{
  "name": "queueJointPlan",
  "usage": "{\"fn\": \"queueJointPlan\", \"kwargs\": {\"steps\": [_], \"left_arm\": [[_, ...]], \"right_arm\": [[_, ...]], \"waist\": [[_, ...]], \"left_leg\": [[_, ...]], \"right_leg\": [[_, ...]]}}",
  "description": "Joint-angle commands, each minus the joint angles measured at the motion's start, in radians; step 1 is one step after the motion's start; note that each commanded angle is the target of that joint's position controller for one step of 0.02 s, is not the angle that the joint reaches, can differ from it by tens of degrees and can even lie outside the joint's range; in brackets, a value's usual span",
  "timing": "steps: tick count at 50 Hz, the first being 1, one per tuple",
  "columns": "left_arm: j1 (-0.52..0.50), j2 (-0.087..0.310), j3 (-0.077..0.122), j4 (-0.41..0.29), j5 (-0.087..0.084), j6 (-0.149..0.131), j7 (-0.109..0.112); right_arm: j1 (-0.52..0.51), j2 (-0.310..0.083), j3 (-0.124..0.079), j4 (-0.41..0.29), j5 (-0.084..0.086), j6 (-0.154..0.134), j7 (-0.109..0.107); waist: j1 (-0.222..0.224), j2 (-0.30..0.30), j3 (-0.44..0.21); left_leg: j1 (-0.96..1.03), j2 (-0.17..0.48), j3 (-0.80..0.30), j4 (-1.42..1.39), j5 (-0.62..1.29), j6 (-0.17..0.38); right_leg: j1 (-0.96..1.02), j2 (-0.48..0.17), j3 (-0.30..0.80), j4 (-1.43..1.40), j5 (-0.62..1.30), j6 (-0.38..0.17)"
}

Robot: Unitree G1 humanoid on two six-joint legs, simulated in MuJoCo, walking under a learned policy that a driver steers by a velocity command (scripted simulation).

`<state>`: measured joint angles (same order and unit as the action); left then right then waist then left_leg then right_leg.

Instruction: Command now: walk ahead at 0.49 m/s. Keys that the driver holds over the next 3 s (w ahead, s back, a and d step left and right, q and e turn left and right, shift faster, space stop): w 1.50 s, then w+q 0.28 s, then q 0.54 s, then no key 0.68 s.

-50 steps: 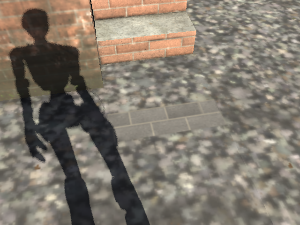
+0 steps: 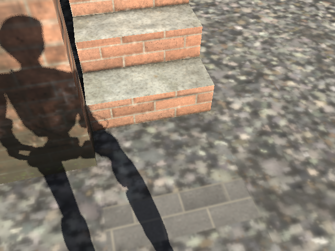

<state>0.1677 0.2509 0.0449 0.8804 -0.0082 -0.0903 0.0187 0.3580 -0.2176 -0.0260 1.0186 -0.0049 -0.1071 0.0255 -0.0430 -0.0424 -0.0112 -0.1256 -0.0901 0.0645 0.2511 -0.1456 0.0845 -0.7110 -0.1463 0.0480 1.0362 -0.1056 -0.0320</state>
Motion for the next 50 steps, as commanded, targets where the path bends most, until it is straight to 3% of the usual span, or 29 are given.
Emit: {"fn": "queueJointPlan", "kwargs": {"steps": [1, 6, 9, 11, 12, 13, 14, 15, 16, 17, 18, 19, 20, 21, 23, 25, 29, 32, 35, 38, 39, 40, 41, 42, 43, 44, 45, 47, 50], "left_arm": [[-0.020, 0.031, 0.006, -0.051, 0.004, -0.007, -0.003], [-0.190, 0.026, -0.004, -0.099, -0.011, -0.014, -0.028], [-0.236, 0.041, -0.003, -0.130, -0.014, -0.024, -0.049], [-0.193, 0.069, 0.006, -0.129, -0.012, -0.033, -0.057], [-0.110, 0.093, 0.020, -0.109, -0.011, -0.037, -0.057], [0.050, 0.144, 0.045, -0.062, -0.009, -0.039, -0.051], [0.257, 0.233, 0.066, -0.024, 0.003, -0.037, -0.042], [0.294, 0.275, 0.072, -0.004, 0.012, -0.033, -0.050], [0.270, 0.173, 0.046, -0.015, 0.007, -0.034, -0.048], [0.178, 0.142, 0.034, -0.033, 0.006, -0.034, -0.043], [0.092, 0.128, 0.026, -0.052, 0.008, -0.032, -0.044], [0.047, 0.104, 0.019, -0.058, 0.013, -0.031, -0.048], [0.046, 0.077, 0.013, -0.042, 0.015, -0.032, -0.052], [0.050, 0.082, 0.014, -0.031, 0.019, -0.038, -0.057], [0.064, 0.102, 0.019, -0.007, 0.019, -0.045, -0.058], [0.093, 0.119, 0.024, 0.011, 0.017, -0.041, -0.049], [0.141, 0.140, 0.029, 0.031, 0.008, -0.021, -0.025], [0.192, 0.149, 0.031, 0.055, 0.003, -0.013, -0.027], [0.221, 0.158, 0.038, 0.072, -0.004, 0.005, -0.025], [0.199, 0.179, 0.046, 0.075, -0.008, 0.012, -0.022], [0.171, 0.183, 0.046, 0.068, -0.008, 0.015, -0.021], [0.153, 0.174, 0.041, 0.062, -0.005, 0.011, -0.021], [0.145, 0.134, 0.022, 0.033, 0.011, 0.004, -0.022], [0.336, 0.006, -0.005, 0.046, 0.024, -0.006, -0.031], [0.281, 0.099, 0.013, 0.072, 0.045, -0.008, -0.026], [0.188, 0.110, 0.017, 0.043, 0.033, -0.010, -0.026], [0.137, 0.101, 0.012, 0.034, 0.031, -0.010, -0.028], [0.152, 0.085, 0.007, 0.045, 0.051, 0.017, -0.033], [0.132, 0.054, -0.002, 0.048, 0.052, 0.033, -0.047]], "right_arm": [[-0.029, -0.145, -0.023, -0.061, 0.006, -0.010, -0.021], [0.069, -0.170, -0.030, -0.030, 0.023, 0.004, -0.027], [0.094, -0.175, -0.035, -0.015, 0.024, 0.021, -0.032], [0.070, -0.198, -0.043, -0.020, 0.029, 0.031, -0.038], [0.046, -0.200, -0.043, -0.026, 0.025, 0.037, -0.039], [0.043, -0.173, -0.030, -0.038, 0.008, 0.040, -0.039], [0.049, -0.131, -0.009, -0.071, -0.014, 0.036, -0.040], [0.177, -0.001, 0.026, -0.069, 0.004, 0.009, -0.026], [0.101, -0.137, -0.003, -0.063, 0.030, -0.015, -0.021], [-0.002, -0.184, -0.018, -0.097, 0.048, -0.027, -0.019], [-0.049, -0.175, -0.017, -0.107, 0.041, -0.027, -0.026], [-0.069, -0.163, -0.024, -0.111, 0.025, -0.019, -0.032], [-0.041, -0.139, -0.026, -0.105, 0.028, -0.006, -0.032], [-0.018, -0.130, -0.027, -0.103, 0.022, 0.009, -0.030], [-0.024, -0.104, -0.025, -0.109, 0.015, 0.031, -0.031], [-0.095, -0.110, -0.027, -0.137, 0.006, 0.040, -0.033], [-0.249, -0.096, -0.024, -0.185, 0.011, 0.030, -0.026], [-0.340, -0.090, -0.017, -0.206, 0.023, 0.023, -0.013], [-0.394, -0.101, -0.015, -0.230, 0.014, 0.015, 0.005], [-0.348, -0.135, -0.023, -0.235, 0.012, 0.007, 0.014], [-0.274, -0.158, -0.036, -0.215, 0.011, 0.006, 0.011], [-0.111, -0.198, -0.058, -0.164, 0.007, 0.005, 0.002], [0.078, -0.278, -0.082, -0.124, -0.004, 0.008, -0.010], [0.199, -0.319, -0.086, -0.085, -0.106, 0.012, -0.017], [0.145, -0.249, -0.079, -0.096, -0.072, 0.020, -0.015], [0.038, -0.208, -0.071, -0.116, -0.055, 0.015, -0.014], [-0.026, -0.149, -0.057, -0.127, -0.047, 0.009, -0.009], [-0.059, -0.102, -0.043, -0.124, -0.026, 0.004, -0.010], [-0.001, -0.121, -0.046, -0.101, -0.016, -0.010, -0.015]], "waist": [[0.030, 0.077, 0.068], [-0.033, 0.086, 0.093], [-0.032, 0.094, 0.104], [0.007, 0.108, 0.071], [0.059, 0.111, 0.018], [0.133, 0.089, -0.095], [0.195, -0.039, -0.267], [0.121, -0.315, -0.379], [0.155, -0.169, -0.315], [0.140, -0.107, -0.185], [0.106, -0.008, -0.122], [0.077, 0.018, -0.069], [0.041, -0.001, -0.062], [0.026, -0.028, -0.055], [0.005, -0.025, -0.020], [0.016, -0.001, 0.010], [0.062, -0.008, 0.038], [0.101, -0.015, 0.066], [0.112, -0.015, 0.092], [0.062, -0.035, 0.062], [0.013, -0.039, 0.016], [-0.062, -0.037, -0.065], [-0.127, 0.079, -0.208], [-0.057, 0.384, -0.318], [-0.060, 0.227, -0.249], [-0.027, 0.174, -0.108], [-0.007, 0.112, -0.055], [0.043, 0.131, -0.029], [0.056, 0.132, -0.006]], "left_leg": [[-0.080, 0.272, -0.176, -0.158, 0.138, 0.150], [0.049, 0.292, -0.153, -0.126, 0.108, 0.126], [0.154, 0.339, -0.169, -0.065, 0.134, 0.113], [0.194, 0.351, -0.175, 0.017, 0.242, 0.091], [0.187, 0.327, -0.149, 0.120, 0.401, 0.073], [0.107, 0.278, -0.111, 0.331, 0.508, 0.049], [-0.113, 0.200, -0.045, 0.683, 0.246, 0.009], [-0.513, 0.023, -0.074, 0.981, -0.394, -0.043], [-0.618, 0.084, -0.192, 1.093, -0.399, -0.026], [-0.660, 0.134, -0.168, 1.095, -0.298, -0.013], [-0.609, 0.186, -0.142, 1.056, -0.208, -0.021], [-0.563, 0.215, -0.137, 0.998, -0.162, -0.030], [-0.500, 0.235, -0.147, 0.959, -0.135, -0.028], [-0.460, 0.232, -0.141, 0.939, -0.113, -0.036], [-0.468, 0.237, -0.129, 0.876, -0.086, -0.052], [-0.522, 0.239, -0.122, 0.774, -0.013, -0.072], [-0.534, 0.220, -0.100, 0.507, 0.161, -0.080], [-0.493, 0.186, -0.062, 0.375, 0.193, -0.073], [-0.523, 0.179, -0.062, 0.325, 0.161, -0.051], [-0.420, 0.154, -0.049, 0.277, 0.053, -0.014], [-0.302, 0.124, -0.024, 0.253, 0.046, 0.003], [-0.094, 0.104, -0.021, 0.247, 0.039, 0.026], [0.188, 0.268, -0.208, 0.252, 0.032, 0.089], [0.462, 0.526, -0.676, 0.102, 0.016, 0.225], [0.400, 0.480, -0.719, 0.034, -0.053, 0.202], [0.294, 0.442, -0.543, 0.037, -0.018, 0.162], [0.179, 0.400, -0.439, 0.012, 0.087, 0.135], [0.036, 0.343, -0.303, -0.034, 0.221, 0.097], [-0.004, 0.321, -0.230, -0.095, 0.218, 0.110]], "right_leg": [[0.004, -0.009, -0.005, -0.193, 0.163, 0.015], [0.035, 0.042, -0.042, -0.426, 0.203, 0.020], [0.028, 0.056, -0.039, -0.493, 0.109, -0.010], [0.118, 0.082, -0.054, -0.539, 0.023, -0.035], [0.244, 0.115, -0.084, -0.560, 0.009, -0.053], [0.495, 0.130, -0.087, -0.542, 0.026, -0.089], [0.812, -0.076, 0.159, -0.523, 0.037, -0.164], [1.125, -0.263, 0.643, -0.674, -0.147, -0.314], [1.078, -0.234, 0.657, -0.730, -0.202, -0.269], [0.945, -0.207, 0.492, -0.737, -0.104, -0.223], [0.797, -0.173, 0.373, -0.760, 0.038, -0.207], [0.680, -0.134, 0.286, -0.792, 0.119, -0.200], [0.617, -0.106, 0.229, -0.824, 0.131, -0.188], [0.581, -0.086, 0.187, -0.848, 0.180, -0.195], [0.535, -0.070, 0.112, -0.874, 0.249, -0.204], [0.539, -0.066, 0.081, -0.895, 0.267, -0.207], [0.585, -0.042, 0.028, -0.918, 0.210, -0.179], [0.619, -0.045, 0.013, -0.913, 0.125, -0.178], [0.701, -0.087, 0.027, -0.870, 0.167, -0.180], [0.751, -0.114, 0.037, -0.790, 0.273, -0.151], [0.741, -0.091, 0.015, -0.701, 0.417, -0.132], [0.679, -0.037, -0.019, -0.524, 0.487, -0.112], [0.494, 0.038, -0.082, -0.203, 0.271, -0.071], [0.157, 0.248, -0.100, 0.147, -0.440, -0.037], [0.050, 0.204, 0.059, 0.221, -0.460, -0.069], [0.010, 0.143, 0.042, 0.204, -0.352, -0.077], [0.050, 0.103, 0.031, 0.146, -0.265, -0.073], [0.174, 0.071, 0.016, 0.066, -0.210, -0.046], [0.181, 0.060, -0.019, 0.003, -0.150, -0.018]]}}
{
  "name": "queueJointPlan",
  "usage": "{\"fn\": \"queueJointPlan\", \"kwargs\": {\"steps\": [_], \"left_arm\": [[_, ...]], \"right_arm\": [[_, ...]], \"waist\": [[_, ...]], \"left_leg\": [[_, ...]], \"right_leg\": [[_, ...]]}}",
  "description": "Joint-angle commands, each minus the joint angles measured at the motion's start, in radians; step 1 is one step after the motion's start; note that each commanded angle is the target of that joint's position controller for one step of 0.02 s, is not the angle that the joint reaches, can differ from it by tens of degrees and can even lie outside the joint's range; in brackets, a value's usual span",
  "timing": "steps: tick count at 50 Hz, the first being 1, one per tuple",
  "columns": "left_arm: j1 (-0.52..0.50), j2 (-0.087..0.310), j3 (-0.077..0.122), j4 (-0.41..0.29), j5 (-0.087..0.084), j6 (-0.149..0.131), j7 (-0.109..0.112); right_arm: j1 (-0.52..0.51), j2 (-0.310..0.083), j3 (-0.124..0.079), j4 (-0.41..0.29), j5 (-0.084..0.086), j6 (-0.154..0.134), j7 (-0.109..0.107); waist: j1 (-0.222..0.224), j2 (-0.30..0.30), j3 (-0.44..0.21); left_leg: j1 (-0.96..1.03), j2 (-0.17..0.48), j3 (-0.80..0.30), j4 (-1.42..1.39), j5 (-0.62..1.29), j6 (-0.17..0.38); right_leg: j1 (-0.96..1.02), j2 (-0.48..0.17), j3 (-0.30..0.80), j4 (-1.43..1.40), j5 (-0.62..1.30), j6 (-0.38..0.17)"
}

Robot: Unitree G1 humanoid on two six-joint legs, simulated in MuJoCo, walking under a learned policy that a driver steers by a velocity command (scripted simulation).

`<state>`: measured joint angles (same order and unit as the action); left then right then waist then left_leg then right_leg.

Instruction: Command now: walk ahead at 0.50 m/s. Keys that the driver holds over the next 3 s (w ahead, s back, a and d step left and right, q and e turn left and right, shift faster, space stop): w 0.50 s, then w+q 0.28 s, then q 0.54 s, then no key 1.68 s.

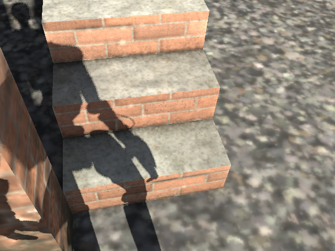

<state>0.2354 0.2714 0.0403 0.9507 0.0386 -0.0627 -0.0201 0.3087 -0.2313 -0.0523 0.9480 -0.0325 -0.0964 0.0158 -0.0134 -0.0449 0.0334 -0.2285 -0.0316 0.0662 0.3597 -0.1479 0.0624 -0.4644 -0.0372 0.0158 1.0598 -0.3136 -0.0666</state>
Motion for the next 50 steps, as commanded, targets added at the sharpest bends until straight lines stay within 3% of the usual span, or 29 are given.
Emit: {"fn": "queueJointPlan", "kwargs": {"steps": [1, 5, 10, 12, 13, 16, 17, 18, 19, 20, 21, 22, 23, 24, 26, 31, 35, 36, 37, 39, 41, 42, 43, 44, 45, 46, 47, 48, 50], "left_arm": [[0.021, 0.031, 0.001, -0.036, 0.006, 0.006, -0.012], [-0.137, 0.020, -0.002, -0.090, 0.001, 0.008, -0.027], [-0.268, 0.010, -0.003, -0.134, -0.010, 0.001, -0.026], [-0.277, 0.005, -0.003, -0.138, -0.013, 0.002, -0.025], [-0.275, 0.014, -0.001, -0.146, -0.022, 0.000, -0.019], [-0.089, 0.028, 0.013, -0.093, -0.011, -0.010, -0.005], [0.070, 0.066, 0.026, -0.047, 0.009, -0.028, 0.008], [0.216, 0.187, 0.052, -0.032, 0.031, -0.039, 0.019], [0.249, 0.230, 0.068, -0.003, -0.007, -0.023, 0.011], [0.149, 0.175, 0.058, -0.027, -0.016, -0.011, 0.004], [0.058, 0.088, 0.037, -0.058, -0.021, -0.015, -0.001], [0.005, 0.043, 0.024, -0.065, -0.020, -0.021, -0.002], [0.019, 0.034, 0.019, -0.054, -0.021, -0.028, -0.001], [0.002, 0.026, 0.016, -0.049, -0.018, -0.032, 0.002], [0.049, 0.030, 0.013, -0.029, -0.020, -0.045, 0.006], [0.143, 0.040, 0.008, 0.008, -0.020, -0.052, 0.020], [0.153, 0.038, 0.001, 0.012, -0.019, -0.052, 0.028], [0.177, 0.030, -0.001, 0.020, -0.008, -0.048, 0.031], [0.167, 0.038, -0.001, 0.014, -0.005, -0.048, 0.034], [0.170, 0.054, 0.000, 0.013, -0.010, -0.046, 0.037], [0.144, 0.095, 0.010, 0.012, -0.027, -0.036, 0.038], [0.121, 0.101, 0.014, 0.010, -0.037, -0.030, 0.042], [0.080, 0.113, 0.018, -0.006, -0.049, -0.028, 0.043], [0.126, 0.014, 0.002, -0.043, -0.027, -0.030, 0.043], [0.194, -0.002, -0.003, -0.044, -0.026, -0.017, 0.043], [0.166, 0.006, 0.000, -0.050, -0.017, -0.008, 0.038], [0.096, 0.010, 0.002, -0.075, -0.011, -0.005, 0.031], [0.069, 0.015, 0.007, -0.089, 0.003, 0.003, 0.027], [0.069, 0.014, 0.010, -0.107, 0.020, 0.035, 0.021]], "right_arm": [[0.065, -0.113, -0.022, -0.023, 0.015, -0.022, -0.007], [0.138, -0.102, -0.013, 0.015, 0.024, -0.014, -0.024], [0.198, -0.107, -0.014, 0.053, 0.016, -0.015, -0.033], [0.196, -0.103, -0.015, 0.057, 0.008, -0.017, -0.037], [0.183, -0.131, -0.025, 0.049, 0.011, -0.015, -0.036], [0.140, -0.133, -0.025, 0.055, 0.015, -0.002, -0.034], [0.153, -0.101, -0.016, 0.051, 0.017, 0.000, -0.024], [0.179, -0.025, 0.006, 0.001, 0.038, 0.001, -0.017], [0.210, -0.040, -0.005, 0.004, 0.040, 0.004, -0.016], [0.159, -0.075, -0.012, 0.007, 0.016, 0.011, -0.021], [0.112, -0.057, -0.006, 0.014, 0.019, 0.010, -0.013], [0.088, -0.041, -0.003, 0.012, 0.025, 0.012, -0.011], [0.083, -0.046, -0.006, 0.003, 0.015, 0.018, -0.015], [0.077, -0.048, -0.006, 0.015, 0.000, 0.028, -0.006], [0.063, -0.035, -0.007, 0.019, 0.001, 0.039, 0.001], [-0.094, -0.034, -0.004, -0.013, 0.010, 0.046, 0.013], [-0.219, -0.021, 0.013, -0.057, 0.010, 0.044, 0.012], [-0.166, 0.003, 0.021, -0.040, 0.010, 0.053, 0.005], [-0.189, -0.011, 0.022, -0.055, 0.012, 0.054, -0.001], [-0.194, -0.027, 0.016, -0.069, 0.005, 0.053, -0.010], [-0.102, -0.038, 0.010, -0.041, -0.003, 0.052, -0.010], [0.027, -0.039, 0.003, -0.007, -0.014, 0.044, -0.021], [0.127, -0.079, -0.015, 0.018, -0.027, 0.032, -0.028], [0.136, -0.223, -0.048, 0.031, -0.024, 0.030, -0.041], [0.152, -0.232, -0.049, 0.014, 0.024, 0.035, -0.039], [0.052, -0.188, -0.042, -0.021, 0.042, 0.045, -0.037], [-0.040, -0.124, -0.021, -0.049, 0.037, 0.058, -0.039], [-0.093, -0.101, -0.011, -0.067, 0.030, 0.066, -0.039], [-0.106, -0.106, -0.006, -0.086, 0.024, 0.070, -0.041]], "waist": [[0.021, 0.133, -0.026], [-0.015, 0.135, 0.039], [-0.046, 0.127, 0.071], [-0.040, 0.135, 0.062], [-0.038, 0.123, 0.062], [0.055, 0.094, 0.004], [0.112, 0.046, -0.081], [0.141, -0.152, -0.197], [0.123, -0.293, -0.237], [0.075, -0.107, -0.141], [0.059, -0.044, -0.076], [0.029, -0.023, -0.026], [0.010, -0.023, 0.002], [-0.006, -0.036, -0.025], [-0.014, -0.011, -0.040], [0.018, -0.007, 0.023], [0.040, -0.006, 0.038], [0.031, -0.053, -0.003], [0.035, -0.032, 0.012], [0.026, -0.022, 0.009], [-0.007, -0.060, -0.023], [-0.079, -0.047, -0.059], [-0.140, 0.016, -0.090], [-0.069, 0.290, -0.115], [-0.042, 0.208, -0.244], [-0.022, 0.134, -0.191], [-0.010, 0.120, -0.131], [0.020, 0.076, -0.094], [0.043, 0.059, -0.094]], "left_leg": [[0.095, 0.258, -0.217, -0.229, 0.176, 0.136], [0.132, 0.242, -0.192, -0.298, 0.036, 0.130], [0.190, 0.246, -0.142, -0.273, 0.078, 0.121], [0.214, 0.260, -0.126, -0.229, 0.168, 0.115], [0.206, 0.274, -0.134, -0.197, 0.210, 0.110], [0.196, 0.234, -0.090, 0.051, 0.448, 0.076], [0.106, 0.177, -0.057, 0.242, 0.370, 0.051], [-0.151, 0.082, 0.012, 0.573, 0.047, 0.008], [-0.355, -0.027, -0.022, 0.792, -0.377, 0.007], [-0.402, 0.044, -0.102, 0.866, -0.327, 0.026], [-0.371, 0.085, -0.116, 0.853, -0.219, 0.036], [-0.331, 0.114, -0.113, 0.797, -0.158, 0.030], [-0.306, 0.127, -0.108, 0.748, -0.126, 0.017], [-0.260, 0.129, -0.099, 0.732, -0.110, 0.009], [-0.260, 0.115, -0.089, 0.719, -0.083, -0.004], [-0.389, 0.108, -0.110, 0.608, 0.053, -0.025], [-0.350, 0.095, -0.060, 0.423, 0.126, -0.028], [-0.295, 0.087, -0.014, 0.471, 0.082, -0.017], [-0.256, 0.087, -0.001, 0.451, 0.065, -0.002], [-0.194, 0.042, 0.034, 0.405, -0.005, 0.028], [-0.113, -0.029, 0.074, 0.318, -0.082, 0.060], [0.006, -0.028, 0.056, 0.201, -0.015, 0.084], [0.143, -0.003, 0.005, 0.063, 0.188, 0.102], [0.346, 0.270, -0.283, 0.148, 0.980, 0.208], [0.341, 0.421, -0.486, 0.098, 1.191, 0.369], [0.221, 0.391, -0.453, 0.046, 0.991, 0.375], [0.143, 0.336, -0.424, 0.001, 0.799, 0.342], [0.084, 0.291, -0.379, -0.010, 0.723, 0.304], [0.002, 0.232, -0.301, -0.006, 0.726, 0.257]], "right_leg": [[-0.093, -0.060, 0.003, -0.064, 0.095, 0.026], [-0.154, -0.066, -0.023, -0.262, 0.216, 0.057], [-0.123, -0.045, -0.045, -0.438, 0.290, 0.058], [-0.072, -0.030, -0.047, -0.479, 0.272, 0.035], [-0.028, -0.018, -0.066, -0.468, 0.230, 0.025], [0.211, 0.034, -0.093, -0.584, 0.167, -0.015], [0.415, 0.003, -0.058, -0.603, 0.160, -0.035], [0.664, -0.269, 0.286, -0.666, 0.074, -0.114], [0.719, -0.374, 0.605, -0.809, 0.054, -0.198], [0.618, -0.332, 0.510, -0.811, 0.016, -0.176], [0.500, -0.280, 0.381, -0.834, 0.009, -0.154], [0.407, -0.231, 0.291, -0.875, 0.086, -0.123], [0.355, -0.207, 0.222, -0.898, 0.231, -0.108], [0.349, -0.186, 0.182, -0.896, 0.312, -0.101], [0.365, -0.177, 0.114, -0.894, 0.479, -0.107], [0.400, -0.175, -0.007, -0.927, 0.509, -0.073], [0.405, -0.163, -0.105, -0.905, 0.631, -0.048], [0.419, -0.169, -0.133, -0.860, 0.670, -0.067], [0.385, -0.172, -0.154, -0.836, 0.745, -0.069], [0.399, -0.180, -0.179, -0.743, 0.976, -0.064], [0.436, -0.161, -0.195, -0.554, 1.203, -0.055], [0.395, -0.158, -0.182, -0.401, 1.146, -0.045], [0.296, -0.115, -0.203, -0.182, 0.873, -0.005], [0.002, 0.044, -0.237, 0.175, -0.094, 0.049], [-0.053, 0.093, -0.042, 0.338, -0.211, 0.082], [-0.046, 0.042, 0.012, 0.365, -0.147, 0.103], [-0.084, 0.032, 0.008, 0.406, -0.086, 0.108], [-0.105, 0.019, 0.010, 0.412, -0.057, 0.111], [-0.076, 0.025, -0.004, 0.399, -0.035, 0.120]]}}
Over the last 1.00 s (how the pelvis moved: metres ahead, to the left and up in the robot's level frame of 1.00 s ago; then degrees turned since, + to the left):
0.53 -0.02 0.00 0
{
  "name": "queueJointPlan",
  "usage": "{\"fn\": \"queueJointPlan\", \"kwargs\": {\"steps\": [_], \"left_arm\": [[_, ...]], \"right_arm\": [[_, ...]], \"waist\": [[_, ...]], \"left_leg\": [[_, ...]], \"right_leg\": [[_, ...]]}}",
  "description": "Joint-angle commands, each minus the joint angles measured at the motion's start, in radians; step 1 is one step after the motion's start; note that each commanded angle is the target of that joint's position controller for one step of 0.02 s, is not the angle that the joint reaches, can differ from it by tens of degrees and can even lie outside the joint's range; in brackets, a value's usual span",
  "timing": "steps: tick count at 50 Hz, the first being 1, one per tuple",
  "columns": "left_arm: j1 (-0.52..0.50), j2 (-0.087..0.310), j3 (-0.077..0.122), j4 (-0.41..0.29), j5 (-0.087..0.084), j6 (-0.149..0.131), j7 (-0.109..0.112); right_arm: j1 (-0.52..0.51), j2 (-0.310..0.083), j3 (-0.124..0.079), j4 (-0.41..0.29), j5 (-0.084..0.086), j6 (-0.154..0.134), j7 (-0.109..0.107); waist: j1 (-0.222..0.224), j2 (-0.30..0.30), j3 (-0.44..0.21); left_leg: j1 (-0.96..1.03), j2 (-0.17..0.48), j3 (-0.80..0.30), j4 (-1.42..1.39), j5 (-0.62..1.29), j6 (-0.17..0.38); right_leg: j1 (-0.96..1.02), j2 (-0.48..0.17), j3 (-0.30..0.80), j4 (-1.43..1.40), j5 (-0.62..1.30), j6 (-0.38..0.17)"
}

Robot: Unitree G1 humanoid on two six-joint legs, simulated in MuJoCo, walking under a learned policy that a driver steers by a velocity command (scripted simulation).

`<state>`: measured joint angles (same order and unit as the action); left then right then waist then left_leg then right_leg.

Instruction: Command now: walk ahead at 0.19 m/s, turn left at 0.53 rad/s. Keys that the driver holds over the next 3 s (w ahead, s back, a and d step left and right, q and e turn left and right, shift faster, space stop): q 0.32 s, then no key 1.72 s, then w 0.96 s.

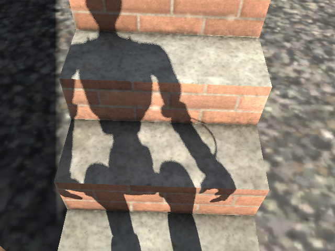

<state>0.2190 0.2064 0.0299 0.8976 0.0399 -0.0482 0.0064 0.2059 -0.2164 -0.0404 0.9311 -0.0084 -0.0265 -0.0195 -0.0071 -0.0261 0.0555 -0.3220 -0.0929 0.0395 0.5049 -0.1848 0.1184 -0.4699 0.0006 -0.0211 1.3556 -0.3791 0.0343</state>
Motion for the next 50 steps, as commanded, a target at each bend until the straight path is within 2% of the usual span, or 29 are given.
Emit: {"fn": "queueJointPlan", "kwargs": {"steps": [1, 4, 6, 8, 10, 14, 16, 17, 18, 19, 20, 21, 22, 23, 24, 27, 31, 33, 35, 36, 37, 38, 39, 40, 41, 42, 43, 45, 50], "left_arm": [[0.089, 0.057, 0.018, -0.062, 0.018, 0.032, -0.008], [0.072, 0.050, 0.008, -0.105, -0.007, 0.041, -0.004], [0.041, 0.040, 0.004, -0.141, -0.017, 0.053, 0.003], [0.007, 0.049, 0.007, -0.182, -0.022, 0.066, 0.014], [-0.013, 0.044, 0.004, -0.214, -0.029, 0.073, 0.019], [0.046, 0.054, 0.019, -0.231, -0.040, 0.069, 0.040], [0.079, 0.049, 0.027, -0.235, -0.045, 0.062, 0.051], [0.141, 0.039, 0.031, -0.212, -0.045, 0.049, 0.060], [0.080, 0.134, 0.064, -0.208, -0.085, 0.047, 0.061], [0.056, 0.183, 0.063, -0.247, -0.049, 0.052, 0.073], [0.025, 0.175, 0.063, -0.269, 0.019, 0.036, 0.063], [-0.090, 0.157, 0.060, -0.303, 0.005, 0.033, 0.057], [-0.144, 0.120, 0.048, -0.323, -0.021, 0.028, 0.048], [-0.148, 0.114, 0.045, -0.328, -0.030, 0.030, 0.047], [-0.118, 0.107, 0.037, -0.320, -0.034, 0.031, 0.048], [-0.024, 0.082, 0.023, -0.307, -0.018, 0.028, 0.054], [0.004, 0.116, 0.036, -0.295, -0.020, 0.028, 0.047], [-0.019, 0.144, 0.046, -0.298, -0.025, 0.030, 0.034], [-0.006, 0.151, 0.050, -0.292, -0.031, 0.029, 0.024], [-0.020, 0.157, 0.051, -0.287, -0.036, 0.027, 0.025], [-0.022, 0.145, 0.047, -0.278, -0.043, 0.025, 0.027], [0.024, 0.138, 0.046, -0.257, -0.048, 0.017, 0.025], [0.037, 0.123, 0.039, -0.251, -0.034, 0.000, 0.017], [0.064, 0.117, 0.040, -0.262, -0.021, -0.016, 0.006], [-0.023, 0.122, 0.041, -0.272, -0.008, -0.020, 0.006], [-0.081, 0.101, 0.039, -0.282, -0.008, -0.018, 0.007], [-0.095, 0.080, 0.035, -0.279, -0.011, -0.013, 0.011], [-0.062, 0.085, 0.039, -0.265, -0.019, -0.001, 0.016], [-0.043, 0.093, 0.044, -0.235, -0.025, -0.001, 0.022]], "right_arm": [[0.026, -0.135, -0.022, -0.070, -0.013, -0.003, -0.003], [0.057, -0.180, -0.040, -0.078, -0.025, 0.012, -0.006], [0.064, -0.166, -0.039, -0.095, -0.028, 0.029, -0.012], [0.084, -0.176, -0.051, -0.109, -0.025, 0.034, -0.023], [0.071, -0.170, -0.058, -0.140, -0.034, 0.051, -0.025], [0.049, -0.160, -0.070, -0.171, -0.041, 0.076, -0.015], [0.045, -0.163, -0.077, -0.182, -0.029, 0.083, -0.011], [0.046, -0.144, -0.076, -0.194, -0.012, 0.084, -0.013], [-0.028, -0.107, -0.069, -0.254, 0.078, 0.070, -0.025], [0.008, -0.091, -0.068, -0.262, 0.073, 0.056, -0.028], [0.023, -0.191, -0.097, -0.276, 0.057, 0.040, -0.037], [0.091, -0.219, -0.107, -0.256, 0.050, 0.048, -0.045], [0.084, -0.228, -0.107, -0.234, 0.039, 0.055, -0.048], [0.083, -0.183, -0.097, -0.223, 0.024, 0.063, -0.056], [0.072, -0.146, -0.083, -0.230, 0.013, 0.064, -0.056], [-0.037, -0.103, -0.065, -0.291, 0.020, 0.061, -0.050], [-0.103, -0.047, -0.031, -0.324, 0.018, 0.057, -0.038], [-0.113, -0.044, -0.020, -0.327, 0.019, 0.054, -0.030], [-0.107, -0.075, -0.025, -0.319, 0.023, 0.050, -0.029], [-0.076, -0.083, -0.029, -0.311, 0.019, 0.045, -0.030], [-0.041, -0.085, -0.031, -0.294, 0.013, 0.038, -0.030], [-0.042, -0.101, -0.032, -0.292, 0.003, 0.033, -0.031], [-0.026, -0.127, -0.034, -0.300, -0.011, 0.029, -0.035], [-0.027, -0.184, -0.051, -0.285, -0.019, 0.030, -0.034], [-0.042, -0.108, -0.042, -0.290, -0.008, 0.028, -0.022], [-0.069, -0.046, -0.021, -0.298, -0.015, 0.020, -0.015], [-0.090, -0.036, -0.015, -0.300, -0.021, 0.011, -0.012], [-0.094, -0.041, -0.013, -0.301, -0.016, -0.010, -0.009], [-0.075, -0.040, -0.009, -0.299, -0.008, -0.045, 0.000]], "waist": [[0.040, 0.041, -0.119], [0.027, 0.066, -0.144], [0.012, 0.104, -0.155], [0.004, 0.131, -0.144], [-0.006, 0.142, -0.144], [-0.016, 0.176, -0.118], [0.007, 0.162, -0.099], [0.031, 0.124, -0.091], [0.033, -0.042, -0.090], [0.008, -0.255, -0.115], [0.001, -0.290, -0.109], [-0.069, -0.165, -0.041], [-0.078, -0.021, -0.001], [-0.068, 0.013, -0.011], [-0.049, 0.003, -0.011], [0.008, -0.049, -0.077], [0.028, -0.085, -0.130], [0.037, -0.108, -0.133], [0.052, -0.130, -0.121], [0.037, -0.151, -0.102], [0.012, -0.123, -0.087], [0.015, -0.084, -0.084], [0.015, -0.037, -0.133], [0.057, 0.109, -0.165], [0.013, 0.110, -0.155], [0.008, 0.101, -0.115], [0.015, 0.104, -0.091], [0.030, 0.126, -0.048], [0.032, 0.091, -0.054]], "left_leg": [[0.083, 0.280, -0.249, -0.136, 0.841, 0.200], [0.129, 0.252, -0.245, -0.112, 0.887, 0.160], [0.158, 0.235, -0.272, -0.123, 0.790, 0.143], [0.147, 0.213, -0.299, -0.127, 0.615, 0.113], [0.116, 0.215, -0.346, -0.142, 0.440, 0.103], [0.043, 0.226, -0.449, -0.163, 0.261, 0.085], [0.067, 0.204, -0.508, -0.134, 0.164, 0.059], [0.032, 0.172, -0.489, -0.101, 0.025, 0.022], [-0.099, 0.093, -0.466, 0.072, -0.303, -0.021], [-0.332, -0.058, -0.210, 0.462, -0.490, -0.087], [-0.294, -0.057, -0.218, 0.816, -0.580, -0.151], [-0.287, -0.027, -0.251, 1.001, -0.501, -0.165], [-0.306, -0.009, -0.263, 0.957, -0.350, -0.171], [-0.315, -0.017, -0.247, 0.980, -0.256, -0.180], [-0.321, -0.019, -0.250, 0.977, -0.187, -0.196], [-0.337, 0.003, -0.220, 0.839, -0.131, -0.248], [-0.236, 0.086, -0.176, 0.469, -0.212, -0.282], [-0.106, 0.116, -0.097, 0.304, -0.281, -0.275], [-0.040, 0.108, -0.065, 0.170, -0.257, -0.256], [-0.008, 0.107, -0.066, 0.074, -0.215, -0.232], [0.062, 0.104, -0.063, -0.092, -0.091, -0.197], [0.149, 0.114, -0.092, -0.182, 0.028, -0.160], [0.274, 0.175, -0.154, -0.145, 0.134, -0.126], [0.282, 0.203, -0.167, -0.021, 0.121, -0.073], [0.182, 0.176, -0.154, -0.036, -0.030, -0.051], [0.104, 0.170, -0.155, -0.067, -0.127, -0.063], [0.051, 0.164, -0.153, -0.082, -0.154, -0.083], [-0.005, 0.157, -0.153, -0.094, -0.169, -0.101], [-0.024, 0.154, -0.155, -0.091, -0.121, -0.110]], "right_leg": [[-0.068, 0.003, 0.020, 0.081, 0.023, 0.015], [-0.102, 0.013, -0.006, -0.005, 0.011, 0.019], [-0.107, 0.016, -0.009, -0.106, 0.022, 0.021], [-0.092, 0.016, -0.009, -0.194, 0.014, 0.022], [-0.034, 0.027, -0.003, -0.307, -0.021, 0.016], [0.159, 0.067, 0.014, -0.564, -0.062, -0.023], [0.229, 0.077, 0.023, -0.804, -0.046, -0.041], [0.305, 0.062, 0.016, -0.969, 0.048, -0.046], [0.419, -0.080, 0.161, -1.044, 0.215, -0.057], [0.497, -0.349, 0.402, -1.015, 0.551, -0.179], [0.225, -0.496, 0.557, -1.084, 0.644, -0.350], [0.150, -0.432, 0.475, -1.089, 0.535, -0.340], [0.127, -0.304, 0.312, -1.060, 0.387, -0.255], [0.155, -0.225, 0.245, -1.039, 0.303, -0.208], [0.167, -0.198, 0.206, -1.035, 0.347, -0.210], [0.302, -0.172, 0.142, -1.009, 0.501, -0.253], [0.396, -0.192, 0.157, -1.002, 0.512, -0.263], [0.340, -0.189, 0.158, -1.013, 0.449, -0.264], [0.324, -0.193, 0.193, -1.012, 0.375, -0.268], [0.313, -0.198, 0.221, -1.019, 0.311, -0.268], [0.284, -0.190, 0.222, -1.007, 0.276, -0.240], [0.238, -0.179, 0.220, -1.010, 0.268, -0.195], [0.170, -0.170, 0.201, -0.995, 0.251, -0.148], [0.133, -0.098, 0.107, -0.998, 0.135, -0.104], [0.179, -0.046, 0.045, -0.969, 0.066, -0.060], [0.205, -0.035, 0.036, -0.950, 0.070, -0.048], [0.227, -0.038, 0.036, -0.937, 0.078, -0.053], [0.236, -0.035, 0.032, -0.919, 0.095, -0.061], [0.263, -0.048, 0.045, -0.896, 0.156, -0.075]]}}
Over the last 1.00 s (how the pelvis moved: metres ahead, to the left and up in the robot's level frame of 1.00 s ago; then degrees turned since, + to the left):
0.42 -0.05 -0.01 13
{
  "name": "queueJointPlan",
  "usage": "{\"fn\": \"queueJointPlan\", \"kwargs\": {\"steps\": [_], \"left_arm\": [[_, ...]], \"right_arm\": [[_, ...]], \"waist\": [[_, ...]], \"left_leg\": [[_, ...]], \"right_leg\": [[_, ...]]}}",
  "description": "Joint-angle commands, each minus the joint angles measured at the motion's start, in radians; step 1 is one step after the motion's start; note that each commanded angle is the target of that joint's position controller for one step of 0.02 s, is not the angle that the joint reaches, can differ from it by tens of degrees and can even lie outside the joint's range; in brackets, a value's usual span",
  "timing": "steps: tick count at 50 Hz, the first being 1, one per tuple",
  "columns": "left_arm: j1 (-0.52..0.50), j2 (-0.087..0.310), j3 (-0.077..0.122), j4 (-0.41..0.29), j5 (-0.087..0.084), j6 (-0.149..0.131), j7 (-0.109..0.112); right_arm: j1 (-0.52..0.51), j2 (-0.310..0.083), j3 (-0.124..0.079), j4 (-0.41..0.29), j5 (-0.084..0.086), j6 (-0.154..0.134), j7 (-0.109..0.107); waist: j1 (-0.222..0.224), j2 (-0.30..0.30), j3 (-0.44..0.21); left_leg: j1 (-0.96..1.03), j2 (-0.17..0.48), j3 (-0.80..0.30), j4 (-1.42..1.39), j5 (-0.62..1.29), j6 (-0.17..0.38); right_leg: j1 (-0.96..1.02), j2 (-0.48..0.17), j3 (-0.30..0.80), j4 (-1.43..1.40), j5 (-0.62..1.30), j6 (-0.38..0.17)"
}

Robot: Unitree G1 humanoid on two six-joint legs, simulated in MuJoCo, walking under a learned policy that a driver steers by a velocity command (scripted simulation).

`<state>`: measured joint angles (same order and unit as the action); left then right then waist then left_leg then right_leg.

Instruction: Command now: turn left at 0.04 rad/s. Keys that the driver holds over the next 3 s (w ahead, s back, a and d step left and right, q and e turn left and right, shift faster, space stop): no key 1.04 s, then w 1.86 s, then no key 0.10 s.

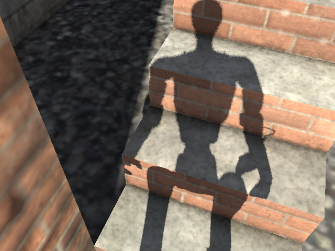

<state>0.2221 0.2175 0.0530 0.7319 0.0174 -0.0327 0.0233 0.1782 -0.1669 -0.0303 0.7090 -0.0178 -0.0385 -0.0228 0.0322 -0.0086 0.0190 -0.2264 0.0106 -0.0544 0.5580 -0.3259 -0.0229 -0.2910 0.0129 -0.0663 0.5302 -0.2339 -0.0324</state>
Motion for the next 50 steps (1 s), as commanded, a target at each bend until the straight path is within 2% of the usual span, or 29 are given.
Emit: {"fn": "queueJointPlan", "kwargs": {"steps": [1, 8, 17, 43, 44, 45, 50], "left_arm": [[-0.043, 0.082, 0.021, -0.063, -0.003, -0.016, 0.005], [-0.049, 0.077, 0.020, -0.027, -0.007, -0.013, 0.008], [-0.069, 0.079, 0.017, 0.026, -0.010, -0.010, 0.013], [-0.131, 0.111, 0.010, 0.255, -0.020, 0.003, 0.018], [-0.125, 0.110, 0.009, 0.264, -0.019, 0.008, 0.018], [-0.123, 0.114, 0.009, 0.273, -0.019, 0.011, 0.018], [-0.134, 0.118, 0.005, 0.304, -0.018, 0.016, 0.020]], "right_arm": [[-0.042, -0.090, -0.019, -0.075, 0.002, -0.035, 0.005], [-0.016, -0.071, -0.015, -0.062, 0.004, -0.040, 0.007], [0.009, -0.062, -0.014, -0.028, 0.005, -0.040, 0.007], [0.048, -0.113, -0.020, 0.123, 0.006, -0.026, -0.013], [0.042, -0.120, -0.024, 0.133, 0.018, -0.023, -0.013], [0.041, -0.120, -0.023, 0.137, 0.019, -0.021, -0.013], [0.047, -0.128, -0.024, 0.168, 0.013, -0.017, -0.017]], "waist": [[-0.006, 0.067, -0.025], [-0.009, 0.026, -0.044], [-0.014, 0.022, -0.053], [-0.017, 0.012, -0.042], [-0.007, 0.025, -0.045], [-0.008, 0.021, -0.045], [-0.011, 0.012, -0.040]], "left_leg": [[-0.116, 0.048, -0.060, -0.141, 0.030, 0.032], [-0.098, 0.035, -0.049, -0.126, 0.098, 0.042], [-0.076, 0.023, -0.035, -0.114, 0.167, 0.044], [-0.021, 0.014, -0.011, -0.160, 0.210, 0.027], [-0.025, 0.014, -0.015, -0.162, 0.233, 0.031], [-0.021, 0.015, -0.013, -0.163, 0.237, 0.032], [-0.011, 0.015, -0.009, -0.176, 0.218, 0.029]], "right_leg": [[0.089, -0.061, 0.090, -0.067, 0.017, -0.007], [0.095, -0.067, 0.097, -0.047, 0.054, 0.001], [0.094, -0.074, 0.106, -0.034, 0.098, -0.001], [0.139, -0.071, 0.114, -0.092, 0.178, -0.019], [0.149, -0.071, 0.112, -0.093, 0.179, -0.018], [0.149, -0.070, 0.112, -0.096, 0.180, -0.018], [0.141, -0.067, 0.113, -0.117, 0.168, -0.022]]}}
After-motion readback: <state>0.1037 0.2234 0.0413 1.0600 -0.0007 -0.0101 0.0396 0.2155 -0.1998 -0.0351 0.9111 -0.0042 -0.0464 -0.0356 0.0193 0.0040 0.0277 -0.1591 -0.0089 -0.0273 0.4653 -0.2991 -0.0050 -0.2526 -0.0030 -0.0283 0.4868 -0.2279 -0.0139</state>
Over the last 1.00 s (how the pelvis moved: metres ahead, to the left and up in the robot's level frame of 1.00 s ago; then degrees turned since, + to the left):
-0.05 -0.03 0.00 16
